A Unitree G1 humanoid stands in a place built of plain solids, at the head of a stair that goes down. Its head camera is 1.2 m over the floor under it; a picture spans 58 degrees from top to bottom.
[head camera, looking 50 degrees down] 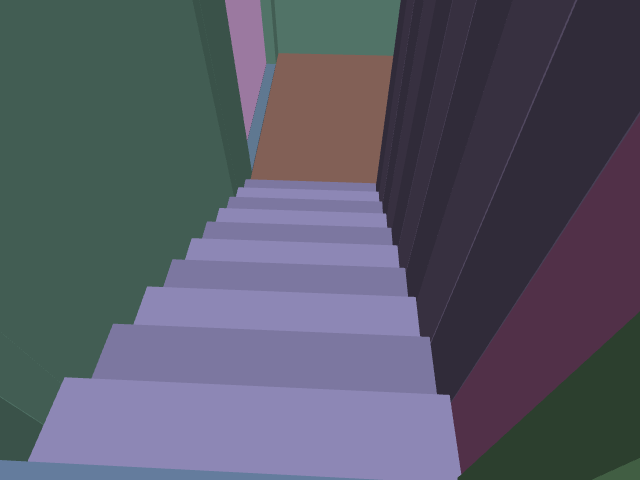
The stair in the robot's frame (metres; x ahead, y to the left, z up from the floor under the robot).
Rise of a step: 0.16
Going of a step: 0.28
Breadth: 1.24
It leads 3 degrees to the right of straight ahead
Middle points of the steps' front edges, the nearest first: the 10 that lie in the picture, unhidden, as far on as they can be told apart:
0.53 0.21 -0.16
0.82 0.20 -0.32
1.10 0.18 -0.48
1.38 0.17 -0.64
1.66 0.16 -0.80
1.95 0.14 -0.96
2.23 0.13 -1.12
2.51 0.12 -1.28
2.79 0.10 -1.43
3.08 0.09 -1.59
